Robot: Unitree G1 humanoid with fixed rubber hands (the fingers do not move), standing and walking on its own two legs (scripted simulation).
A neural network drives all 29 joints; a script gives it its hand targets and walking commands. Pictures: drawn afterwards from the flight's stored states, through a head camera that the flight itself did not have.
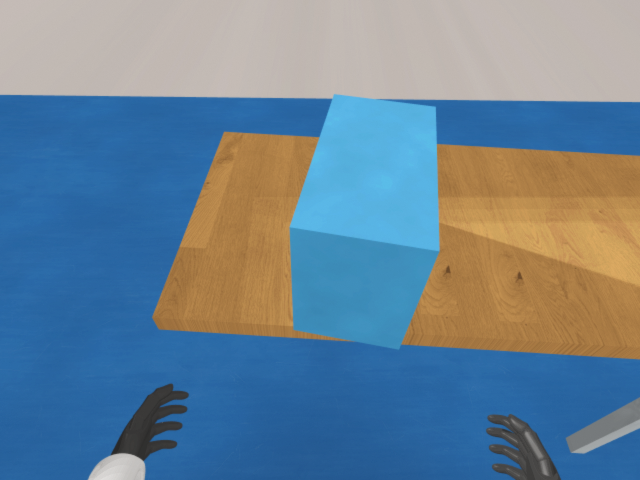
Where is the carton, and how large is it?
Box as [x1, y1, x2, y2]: [290, 94, 439, 349]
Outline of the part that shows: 334,94 290,224 293,329 398,349 439,250 435,107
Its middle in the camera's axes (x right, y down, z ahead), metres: +0.07 -0.03 +0.60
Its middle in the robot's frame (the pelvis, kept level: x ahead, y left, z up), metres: +0.49 -0.03 +0.05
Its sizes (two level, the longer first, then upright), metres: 0.302 0.162 0.230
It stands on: a table, 0.71 m high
